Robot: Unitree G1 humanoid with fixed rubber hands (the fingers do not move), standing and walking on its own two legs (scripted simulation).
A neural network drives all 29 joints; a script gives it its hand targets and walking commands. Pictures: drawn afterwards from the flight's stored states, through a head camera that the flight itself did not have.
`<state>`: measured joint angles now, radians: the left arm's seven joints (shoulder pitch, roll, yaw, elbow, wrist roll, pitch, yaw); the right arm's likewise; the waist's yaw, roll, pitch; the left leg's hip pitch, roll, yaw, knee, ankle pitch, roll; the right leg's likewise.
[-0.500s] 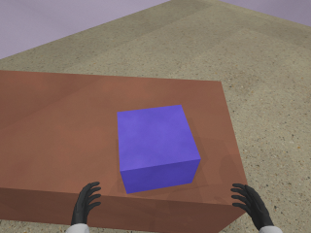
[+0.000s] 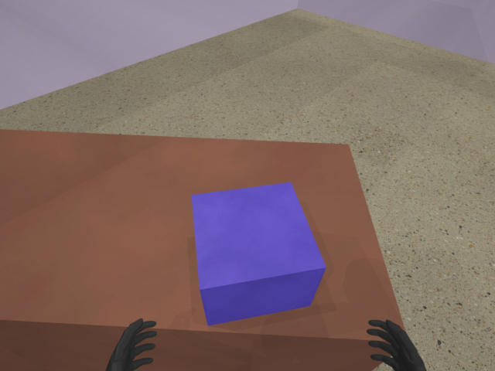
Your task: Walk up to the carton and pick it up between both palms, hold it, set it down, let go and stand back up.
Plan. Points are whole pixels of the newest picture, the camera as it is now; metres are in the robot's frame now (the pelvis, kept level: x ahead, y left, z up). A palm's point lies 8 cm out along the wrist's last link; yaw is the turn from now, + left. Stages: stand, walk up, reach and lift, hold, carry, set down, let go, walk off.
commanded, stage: let go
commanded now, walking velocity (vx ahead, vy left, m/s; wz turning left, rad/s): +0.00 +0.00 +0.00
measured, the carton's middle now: (251, 250) +0.41 +0.03 -0.11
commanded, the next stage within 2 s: stand in 0.36 s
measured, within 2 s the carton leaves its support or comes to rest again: neither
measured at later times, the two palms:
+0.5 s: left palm out of the picture +0.15 +0.25 -0.08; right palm out of the picture +0.13 -0.23 -0.08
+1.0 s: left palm out of the picture +0.02 +0.33 -0.12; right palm out of the picture +0.04 -0.26 -0.09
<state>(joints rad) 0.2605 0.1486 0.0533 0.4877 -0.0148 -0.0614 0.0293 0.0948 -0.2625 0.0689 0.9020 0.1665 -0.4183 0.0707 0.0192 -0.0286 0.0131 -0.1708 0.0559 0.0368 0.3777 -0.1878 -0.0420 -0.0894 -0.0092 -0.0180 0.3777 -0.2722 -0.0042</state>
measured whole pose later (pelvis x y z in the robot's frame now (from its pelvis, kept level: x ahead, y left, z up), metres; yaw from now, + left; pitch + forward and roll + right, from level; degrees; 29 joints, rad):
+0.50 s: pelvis -0.01 +0.02 +0.00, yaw +0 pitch -3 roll +0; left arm 0.19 0.23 0.02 0.58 0.02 0.04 0.01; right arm 0.16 -0.23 -0.01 0.78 -0.03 -0.11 0.00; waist -0.01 -0.04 0.02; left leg -0.17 0.04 0.05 0.43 -0.21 -0.01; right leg -0.08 -0.03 0.00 0.39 -0.27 0.03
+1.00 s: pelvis -0.04 +0.04 +0.00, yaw +1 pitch -5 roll -1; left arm 0.23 0.36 0.00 0.94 0.01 -0.02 0.00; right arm 0.24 -0.35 -0.01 0.90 -0.01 -0.01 0.00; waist -0.01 -0.03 0.02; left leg -0.19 0.02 0.03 0.42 -0.15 0.01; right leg -0.07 -0.04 -0.03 0.35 -0.20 0.05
